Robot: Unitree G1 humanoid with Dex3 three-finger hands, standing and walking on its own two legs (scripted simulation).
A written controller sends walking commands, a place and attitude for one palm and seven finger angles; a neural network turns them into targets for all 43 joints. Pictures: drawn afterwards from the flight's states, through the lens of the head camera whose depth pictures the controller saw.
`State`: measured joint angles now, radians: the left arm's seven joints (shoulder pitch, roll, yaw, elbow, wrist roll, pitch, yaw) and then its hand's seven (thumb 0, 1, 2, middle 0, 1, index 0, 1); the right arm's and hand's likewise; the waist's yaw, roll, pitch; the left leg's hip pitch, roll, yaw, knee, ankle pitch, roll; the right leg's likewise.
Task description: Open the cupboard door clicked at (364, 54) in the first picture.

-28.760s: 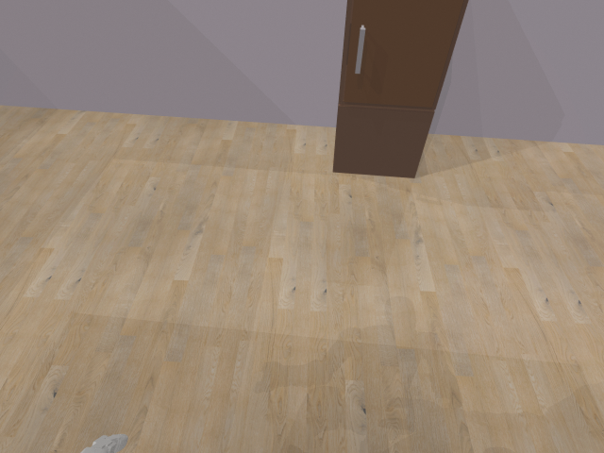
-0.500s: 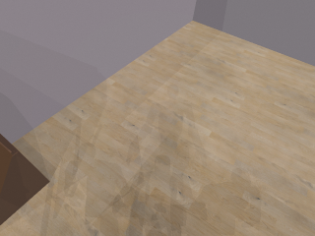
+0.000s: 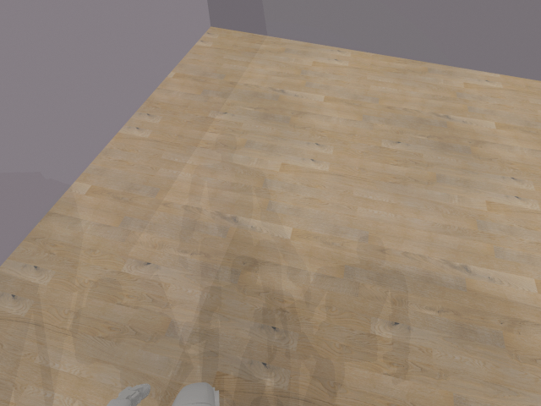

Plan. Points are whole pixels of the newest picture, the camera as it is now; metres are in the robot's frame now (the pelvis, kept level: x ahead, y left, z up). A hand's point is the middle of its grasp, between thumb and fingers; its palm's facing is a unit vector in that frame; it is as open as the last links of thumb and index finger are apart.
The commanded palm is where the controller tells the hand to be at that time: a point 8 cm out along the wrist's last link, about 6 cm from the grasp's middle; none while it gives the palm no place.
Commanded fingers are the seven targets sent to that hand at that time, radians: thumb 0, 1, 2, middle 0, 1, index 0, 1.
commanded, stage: walk to a spot facing it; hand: left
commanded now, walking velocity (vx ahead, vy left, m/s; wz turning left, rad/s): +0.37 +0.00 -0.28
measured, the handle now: out of the picture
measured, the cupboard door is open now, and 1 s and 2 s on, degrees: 47 47 47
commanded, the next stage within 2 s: turn to face it in 0.64 s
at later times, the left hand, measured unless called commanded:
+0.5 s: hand (165, 341) +0.25 +0.20 -0.18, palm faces -0.09 -0.98 -0.16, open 7.4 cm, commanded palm none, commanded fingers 0.00 0.90 0.90 -0.20 -0.30 -0.20 -0.30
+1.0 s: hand (260, 190) +0.59 +0.03 -0.15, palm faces -0.27 -0.95 -0.18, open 7.3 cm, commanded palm none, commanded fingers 0.00 0.90 0.90 -0.20 -0.30 -0.20 -0.30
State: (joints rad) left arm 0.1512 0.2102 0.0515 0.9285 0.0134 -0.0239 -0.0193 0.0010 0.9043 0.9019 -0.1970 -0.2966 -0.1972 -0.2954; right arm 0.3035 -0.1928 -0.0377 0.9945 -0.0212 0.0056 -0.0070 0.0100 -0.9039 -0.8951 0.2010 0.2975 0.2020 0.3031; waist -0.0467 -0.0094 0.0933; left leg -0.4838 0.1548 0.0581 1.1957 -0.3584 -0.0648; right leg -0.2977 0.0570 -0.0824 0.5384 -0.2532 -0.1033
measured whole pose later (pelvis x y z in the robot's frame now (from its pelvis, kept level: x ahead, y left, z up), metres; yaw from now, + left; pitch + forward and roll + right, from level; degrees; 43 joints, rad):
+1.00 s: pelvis +0.43 -0.10 +0.01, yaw -14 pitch +1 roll +1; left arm 0.13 0.17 0.04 0.98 0.00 -0.04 0.01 -0.01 0.92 0.90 -0.20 -0.30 -0.20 -0.30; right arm 0.30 -0.15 -0.02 1.04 -0.01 0.01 -0.01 0.00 -0.91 -0.90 0.20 0.30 0.20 0.30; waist -0.07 -0.01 0.04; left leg -0.49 0.10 0.07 0.97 -0.34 -0.05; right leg -0.22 -0.01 -0.20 0.44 -0.24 -0.08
